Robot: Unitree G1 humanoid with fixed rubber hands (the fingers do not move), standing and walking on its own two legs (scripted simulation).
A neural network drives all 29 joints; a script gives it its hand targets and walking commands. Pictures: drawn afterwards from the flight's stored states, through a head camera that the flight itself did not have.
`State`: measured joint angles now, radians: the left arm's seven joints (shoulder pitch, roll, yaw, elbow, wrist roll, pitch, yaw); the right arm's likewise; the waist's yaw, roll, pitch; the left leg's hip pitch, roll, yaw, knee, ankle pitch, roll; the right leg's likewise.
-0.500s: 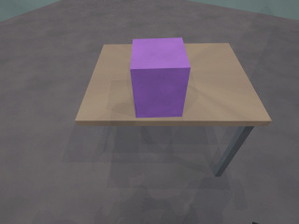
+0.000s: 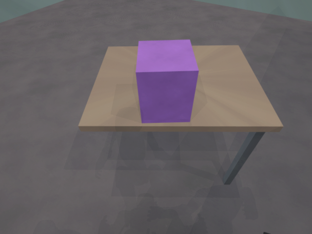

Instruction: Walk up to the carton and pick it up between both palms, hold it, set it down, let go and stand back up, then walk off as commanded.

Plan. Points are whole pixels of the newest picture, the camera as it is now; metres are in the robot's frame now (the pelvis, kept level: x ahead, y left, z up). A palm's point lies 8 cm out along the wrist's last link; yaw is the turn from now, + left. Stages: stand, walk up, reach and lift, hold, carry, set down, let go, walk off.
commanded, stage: stand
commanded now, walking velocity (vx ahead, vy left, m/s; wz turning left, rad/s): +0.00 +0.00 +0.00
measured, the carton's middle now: (165, 82) +0.67 -0.05 +0.00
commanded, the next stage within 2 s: none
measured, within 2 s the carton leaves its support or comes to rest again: neither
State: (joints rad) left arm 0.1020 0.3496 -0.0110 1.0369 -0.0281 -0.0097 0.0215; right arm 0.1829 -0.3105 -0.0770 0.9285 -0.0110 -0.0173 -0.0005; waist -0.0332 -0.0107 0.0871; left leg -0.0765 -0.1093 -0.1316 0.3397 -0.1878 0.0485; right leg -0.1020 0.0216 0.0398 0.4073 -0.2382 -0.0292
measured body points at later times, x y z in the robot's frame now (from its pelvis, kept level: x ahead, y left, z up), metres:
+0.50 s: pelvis +0.00 +0.00 +0.00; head +0.01 +0.00 +0.45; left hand +0.11 +0.30 -0.12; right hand +0.08 -0.30 -0.12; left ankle +0.00 +0.10 -0.75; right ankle -0.01 -0.10 -0.75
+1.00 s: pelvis +0.00 +0.00 +0.00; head +0.01 +0.00 +0.45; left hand +0.11 +0.30 -0.12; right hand +0.08 -0.30 -0.12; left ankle +0.00 +0.10 -0.75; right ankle -0.01 -0.10 -0.75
